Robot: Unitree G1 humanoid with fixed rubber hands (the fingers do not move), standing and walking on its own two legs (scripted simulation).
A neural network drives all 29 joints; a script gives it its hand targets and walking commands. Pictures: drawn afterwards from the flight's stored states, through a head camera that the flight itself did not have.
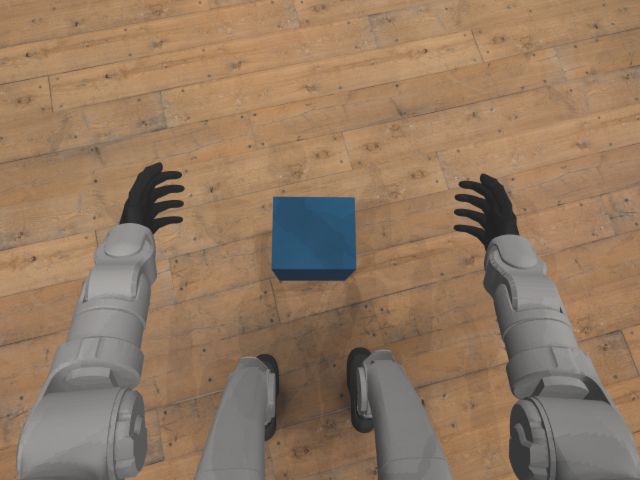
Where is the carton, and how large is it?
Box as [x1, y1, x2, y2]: [271, 197, 355, 280]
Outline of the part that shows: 273,197 271,268 279,280 344,280 355,269 354,197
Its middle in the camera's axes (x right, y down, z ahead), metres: -0.02 +0.02 +0.97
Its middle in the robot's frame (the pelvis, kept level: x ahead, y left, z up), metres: +0.47 -0.01 -0.56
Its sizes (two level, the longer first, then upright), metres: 0.180 0.160 0.251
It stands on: the floor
